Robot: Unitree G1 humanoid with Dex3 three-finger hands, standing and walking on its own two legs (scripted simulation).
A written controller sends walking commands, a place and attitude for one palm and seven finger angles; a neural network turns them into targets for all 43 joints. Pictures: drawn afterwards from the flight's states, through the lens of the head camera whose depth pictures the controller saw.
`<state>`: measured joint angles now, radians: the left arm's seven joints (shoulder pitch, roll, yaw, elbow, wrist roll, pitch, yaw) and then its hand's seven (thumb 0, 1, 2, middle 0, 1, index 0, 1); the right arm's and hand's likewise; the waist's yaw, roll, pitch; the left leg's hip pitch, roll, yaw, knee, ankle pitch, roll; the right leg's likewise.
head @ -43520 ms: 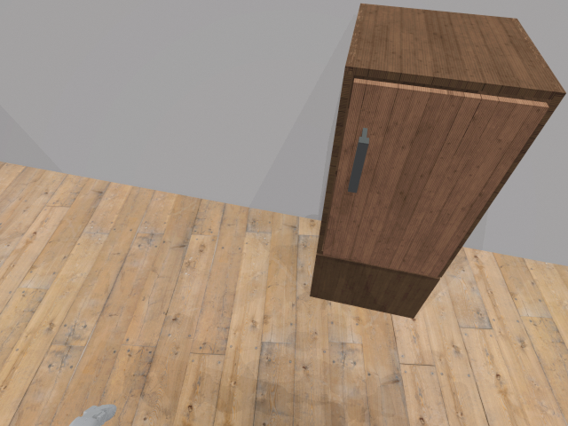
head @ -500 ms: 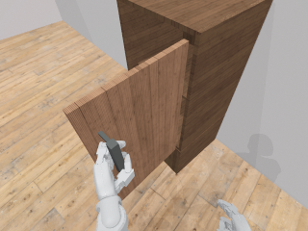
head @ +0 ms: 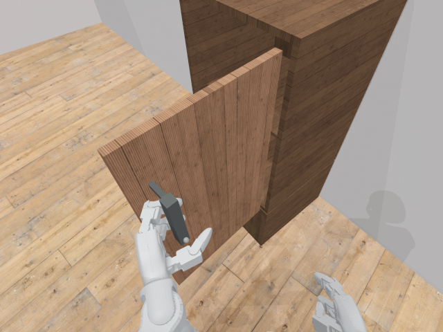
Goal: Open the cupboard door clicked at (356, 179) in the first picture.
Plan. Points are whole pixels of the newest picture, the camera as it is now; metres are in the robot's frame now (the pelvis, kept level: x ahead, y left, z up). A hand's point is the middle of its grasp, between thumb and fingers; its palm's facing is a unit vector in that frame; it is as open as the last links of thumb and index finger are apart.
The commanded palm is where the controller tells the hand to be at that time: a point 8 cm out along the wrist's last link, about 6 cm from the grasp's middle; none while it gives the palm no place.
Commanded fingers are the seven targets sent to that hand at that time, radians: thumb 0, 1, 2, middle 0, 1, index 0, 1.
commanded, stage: open thumb and fingers to let go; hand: left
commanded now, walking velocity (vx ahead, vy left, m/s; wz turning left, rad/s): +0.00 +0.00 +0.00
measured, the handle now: (169, 214) +0.32 +0.11 +0.05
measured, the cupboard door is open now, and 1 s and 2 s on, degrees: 95 98 97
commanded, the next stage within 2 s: slide the hand sideways off the handle in 0.46 s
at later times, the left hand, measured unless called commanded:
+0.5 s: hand (184, 237) +0.28 +0.08 +0.04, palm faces +0.26 -0.97 -0.03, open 15.4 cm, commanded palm +0.23 +0.10 +0.04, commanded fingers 0.00 -0.50 0.30 -0.15 -0.30 -0.15 -0.30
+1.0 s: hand (188, 263) +0.23 +0.06 +0.05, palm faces -0.09 -1.00 +0.03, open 16.3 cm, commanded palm +0.20 +0.12 +0.04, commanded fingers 0.00 -0.50 0.30 -0.15 -0.30 -0.15 -0.30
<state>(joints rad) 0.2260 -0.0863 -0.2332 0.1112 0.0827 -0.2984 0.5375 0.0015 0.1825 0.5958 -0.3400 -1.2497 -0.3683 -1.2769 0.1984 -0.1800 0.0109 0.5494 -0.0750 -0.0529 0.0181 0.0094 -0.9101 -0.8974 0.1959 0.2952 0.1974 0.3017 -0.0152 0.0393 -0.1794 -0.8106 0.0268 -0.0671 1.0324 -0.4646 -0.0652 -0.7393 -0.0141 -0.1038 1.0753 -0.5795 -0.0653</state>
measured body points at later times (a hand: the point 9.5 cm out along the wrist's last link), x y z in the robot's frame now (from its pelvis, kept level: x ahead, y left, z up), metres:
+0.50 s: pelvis -0.02 +0.03 -0.01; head +0.02 +0.03 +0.44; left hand +0.26 +0.13 +0.05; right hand +0.16 -0.18 -0.10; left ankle +0.02 +0.17 -0.67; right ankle -0.03 -0.07 -0.67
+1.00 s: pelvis -0.02 +0.05 -0.01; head +0.02 +0.04 +0.43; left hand +0.23 +0.12 +0.05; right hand +0.13 -0.17 -0.10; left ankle +0.02 +0.17 -0.67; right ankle -0.03 -0.07 -0.67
